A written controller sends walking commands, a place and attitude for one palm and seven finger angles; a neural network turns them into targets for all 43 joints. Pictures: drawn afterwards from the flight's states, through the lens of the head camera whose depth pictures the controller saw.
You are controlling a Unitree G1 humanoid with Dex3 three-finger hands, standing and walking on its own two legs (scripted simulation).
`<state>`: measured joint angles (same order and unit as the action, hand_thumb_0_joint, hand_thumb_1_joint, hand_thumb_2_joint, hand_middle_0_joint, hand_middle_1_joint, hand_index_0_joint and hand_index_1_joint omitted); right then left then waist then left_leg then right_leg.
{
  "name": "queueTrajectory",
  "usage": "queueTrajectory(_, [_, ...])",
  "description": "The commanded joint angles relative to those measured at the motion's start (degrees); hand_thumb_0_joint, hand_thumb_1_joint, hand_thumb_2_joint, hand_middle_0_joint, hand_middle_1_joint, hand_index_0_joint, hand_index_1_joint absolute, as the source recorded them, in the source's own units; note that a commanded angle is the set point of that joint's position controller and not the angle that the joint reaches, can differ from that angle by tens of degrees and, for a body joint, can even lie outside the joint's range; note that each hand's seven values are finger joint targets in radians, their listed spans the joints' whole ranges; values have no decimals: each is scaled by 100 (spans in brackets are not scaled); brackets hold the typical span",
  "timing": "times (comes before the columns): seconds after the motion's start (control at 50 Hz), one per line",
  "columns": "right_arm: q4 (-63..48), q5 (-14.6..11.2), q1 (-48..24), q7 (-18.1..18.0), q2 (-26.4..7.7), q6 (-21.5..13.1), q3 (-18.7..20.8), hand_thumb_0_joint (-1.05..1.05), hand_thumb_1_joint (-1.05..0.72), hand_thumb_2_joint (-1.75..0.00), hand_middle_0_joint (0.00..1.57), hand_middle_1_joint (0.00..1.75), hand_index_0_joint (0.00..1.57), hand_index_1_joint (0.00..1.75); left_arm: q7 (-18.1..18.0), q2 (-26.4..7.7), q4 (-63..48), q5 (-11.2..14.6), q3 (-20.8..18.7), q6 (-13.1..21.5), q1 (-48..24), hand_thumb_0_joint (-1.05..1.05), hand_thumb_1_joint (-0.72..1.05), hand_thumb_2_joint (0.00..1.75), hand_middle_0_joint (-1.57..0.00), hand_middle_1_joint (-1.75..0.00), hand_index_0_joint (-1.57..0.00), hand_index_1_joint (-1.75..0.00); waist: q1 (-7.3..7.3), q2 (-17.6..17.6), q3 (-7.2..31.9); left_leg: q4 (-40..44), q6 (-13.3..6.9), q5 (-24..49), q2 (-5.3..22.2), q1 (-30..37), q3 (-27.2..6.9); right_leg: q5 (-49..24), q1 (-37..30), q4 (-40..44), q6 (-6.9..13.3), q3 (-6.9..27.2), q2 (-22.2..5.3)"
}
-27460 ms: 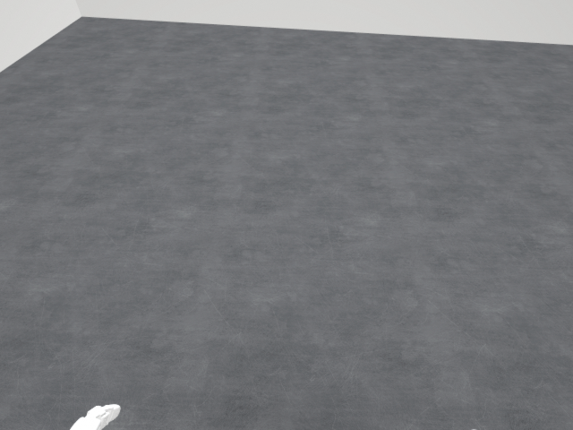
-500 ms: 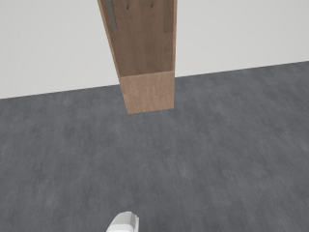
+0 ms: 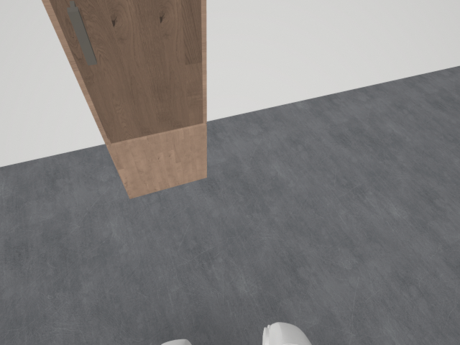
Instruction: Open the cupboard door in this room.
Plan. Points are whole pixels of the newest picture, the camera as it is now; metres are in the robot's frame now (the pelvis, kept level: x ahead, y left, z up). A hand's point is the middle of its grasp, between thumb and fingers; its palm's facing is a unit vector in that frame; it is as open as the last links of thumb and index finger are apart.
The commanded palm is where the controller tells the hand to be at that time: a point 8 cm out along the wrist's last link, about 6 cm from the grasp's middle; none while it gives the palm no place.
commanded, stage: walk to a spot facing it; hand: left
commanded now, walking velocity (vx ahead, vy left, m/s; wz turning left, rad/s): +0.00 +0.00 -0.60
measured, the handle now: (82, 33) +0.75 +0.45 +0.09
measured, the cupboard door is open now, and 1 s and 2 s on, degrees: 0 0 0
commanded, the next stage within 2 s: turn to face it in 0.28 s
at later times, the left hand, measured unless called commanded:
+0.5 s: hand (199, 268) +0.28 +0.09 -0.16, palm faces -0.31 -0.93 -0.21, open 7.4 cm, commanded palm none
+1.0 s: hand (124, 326) +0.16 +0.22 -0.18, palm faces +0.05 -0.98 -0.20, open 7.4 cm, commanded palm none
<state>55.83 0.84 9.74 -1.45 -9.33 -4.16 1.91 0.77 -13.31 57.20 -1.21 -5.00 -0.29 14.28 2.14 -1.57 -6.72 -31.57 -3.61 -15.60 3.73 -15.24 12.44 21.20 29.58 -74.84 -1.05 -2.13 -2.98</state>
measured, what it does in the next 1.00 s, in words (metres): walks ahead: right foot, then left foot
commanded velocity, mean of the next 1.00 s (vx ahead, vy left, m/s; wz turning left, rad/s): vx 0.00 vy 0.00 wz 0.18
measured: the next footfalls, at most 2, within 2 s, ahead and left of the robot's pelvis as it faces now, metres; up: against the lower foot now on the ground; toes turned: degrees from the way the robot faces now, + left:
right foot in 0.38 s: +0.16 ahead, -0.14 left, +0.00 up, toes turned -21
left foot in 0.84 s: +0.16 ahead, +0.08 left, +0.00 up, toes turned +3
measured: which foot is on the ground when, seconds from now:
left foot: down 0.00-0.38, up 0.40-0.82, down 0.84-1.00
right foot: up 0.00-0.36, down 0.38-0.84, up 0.86-1.00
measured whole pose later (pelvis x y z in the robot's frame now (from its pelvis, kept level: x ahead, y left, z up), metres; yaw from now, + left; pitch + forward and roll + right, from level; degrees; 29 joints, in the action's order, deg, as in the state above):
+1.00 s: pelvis +0.11 +0.02 +0.00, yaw +0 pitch +0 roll -3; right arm 55.1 1.1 11.8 -0.3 -10.9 1.3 2.5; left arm -0.5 -14.2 57.4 -1.0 -4.6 -3.8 11.0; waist 0.3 -1.3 -4.8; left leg -30.5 -4.4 -15.2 0.2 -15.6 3.0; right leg 23.2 27.4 -62.9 -4.1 -3.6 -4.2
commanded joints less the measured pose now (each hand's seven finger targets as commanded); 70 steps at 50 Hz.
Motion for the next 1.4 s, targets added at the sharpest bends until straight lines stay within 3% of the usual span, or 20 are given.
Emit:
queueTrajectory(0.0, [-116,19,510,-24,-630,-48,182,0,-90,-90,20,30,20,30,83,117,-354,-41,-24,-167,425,0,90,90,-20,-30,-20,-30,30,892,476,1472,-279,2812,1521,181,-651,-697,290,175,-148,113,-344])
queueTrajectory(0.22, [55,81,1356,-5,-1023,169,323,0,-90,-90,20,30,20,30,103,-88,-1050,-34,57,-224,-1335,0,90,90,-20,-30,-20,-30,-498,955,402,827,-256,3994,1723,1507,-61,-518,495,2445,-169,-403,-185])
queueTrajectory(0.26, [45,84,1358,2,-1090,206,359,0,-90,-90,20,30,20,30,93,-115,-1108,-32,57,-181,-1375,0,90,90,-20,-30,-20,-30,-495,988,468,579,-217,4343,1820,1574,27,-297,170,2934,-64,-483,-89])
queueTrajectory(0.32, [-73,27,1241,43,-1282,250,423,0,-90,-90,20,30,20,30,39,-390,-987,-26,-4,-62,-590,0,90,90,-20,-30,-20,-30,-113,862,925,-650,77,5027,1787,1521,337,-567,-1041,4018,137,-625,194])
queueTrajectory(0.34, [-180,-13,1191,73,-1270,269,408,0,-90,-90,20,30,20,30,12,-643,-827,-37,-71,42,91,0,90,90,-20,-30,-20,-30,257,399,1336,-1903,347,4217,1648,822,447,-1839,-2289,4797,274,-267,-55])
queueTrajectory(0.36, [-408,-67,1190,107,-841,313,294,0,-90,-90,20,30,20,30,-67,-1335,-657,-57,-171,143,630,0,90,90,-20,-30,-20,-30,404,-1308,1833,-3533,755,-505,586,-1300,431,-5375,-4039,4696,973,2028,-1667])
queueTrajectory(0.38, [-509,-105,871,38,-725,390,225,0,-90,-90,20,30,20,30,-154,-1503,-467,108,-176,101,837,0,90,90,-20,-30,-20,-30,405,-1303,2158,-4337,787,-2337,139,-1637,-446,-7581,-4109,4537,1504,2163,-2235])
queueTrajectory(0.4, [-449,-104,814,10,-632,444,191,0,-90,-90,20,30,20,30,-224,-1224,-500,106,-94,104,565,0,90,90,-20,-30,-20,-30,241,-676,1881,-4449,709,-1974,317,-1679,-1027,-6942,-3850,4629,1560,1576,-2095])
queueTrajectory(0.42, [-343,-65,834,35,-523,485,148,0,-90,-90,20,30,20,30,-263,-941,-607,86,-40,124,199,0,90,90,-20,-30,-20,-30,103,-784,1697,-4380,691,-1513,355,-1627,-1174,-6081,-3408,4787,1286,1354,-1769])
queueTrajectory(0.46, [-70,-16,873,38,-530,569,150,0,-90,-90,20,30,20,30,-269,-634,-640,93,122,149,-283,0,90,90,-20,-30,-20,-30,-166,-297,1223,-4211,686,-971,330,-1226,-1255,-4878,-2357,5145,999,896,-1433])
queueTrajectory(0.52, [233,-27,1347,61,-336,649,111,0,-90,-90,20,30,20,30,-254,-445,-597,30,222,225,-795,0,90,90,-20,-30,-20,-30,-537,-303,884,-3115,688,-622,243,-463,-1234,-3359,-1337,5537,818,121,-1123])
queueTrajectory(0.68, [-90,-38,292,140,-392,630,168,0,-90,-90,20,30,20,30,-262,-674,-410,-22,40,102,-256,0,90,90,-20,-30,-20,-30,-46,-750,465,-1991,695,-1133,84,-827,-886,-2893,-1849,5479,1093,137,-1676])
queueTrajectory(0.78, [-171,-19,582,192,-517,572,213,0,-90,-90,20,30,20,30,-255,-795,-434,20,-26,28,-315,0,90,90,-20,-30,-20,-30,-270,-437,814,-109,579,-89,50,140,-699,-2216,-1719,4653,629,-301,-1649])
queueTrajectory(0.8, [-149,-4,798,207,-742,529,271,0,-90,-90,20,30,20,30,-250,-664,-477,56,-23,-22,-291,0,90,90,-20,-30,-20,-30,-395,350,926,641,432,582,367,713,-1214,-1418,-1185,3962,310,-591,-1363])
queueTrajectory(0.82, [-213,36,1004,197,-1304,486,387,0,-90,-90,20,30,20,30,-224,-302,-633,93,48,-62,-275,0,90,90,-20,-30,-20,-30,-480,2183,883,1278,-135,2091,1714,1070,-3195,737,7,2683,-214,-929,-510])
queueTrajectory(0.84, [-193,68,1170,148,-1575,538,454,0,-90,-90,20,30,20,30,-237,-313,-830,37,97,-113,-736,0,90,90,-20,-30,-20,-30,-668,1977,752,1542,-701,2731,2234,721,-3693,1641,209,1663,-265,-442,-243])
queueTrajectory(0.88, [-227,75,753,52,-1344,503,401,0,-90,-90,20,30,20,30,-211,-372,-720,4,13,-166,-897,0,90,90,-20,-30,-20,-30,-490,1455,638,1529,-609,2089,1660,541,-3278,862,414,1068,-215,120,-319])
queueTrajectory(0.98, [-342,-1,519,16,-1268,397,349,0,-90,-90,20,30,20,30,-151,-477,-421,22,-32,-139,-466,0,90,90,-20,-30,-20,-30,-281,700,1054,1257,-190,2773,944,1308,-2416,-203,521,713,-427,234,-220])
queueTrajectory(1.16, [-335,11,722,51,-1320,448,443,0,-90,-90,20,30,20,30,-218,-621,-557,49,-28,-172,-767,0,90,90,-20,-30,-20,-30,-397,918,869,1411,-414,2028,870,1162,-3162,-147,438,1169,-612,435,-226])
queueTrajectory(1.38, [-466,81,565,95,-1430,587,527,0,-90,-90,20,30,20,30,-244,-482,-784,92,55,-153,-775,0,90,90,-20,-30,-20,-30,-417,1106,1058,1420,-624,754,631,362,-4176,390,-818,3051,-282,406,242])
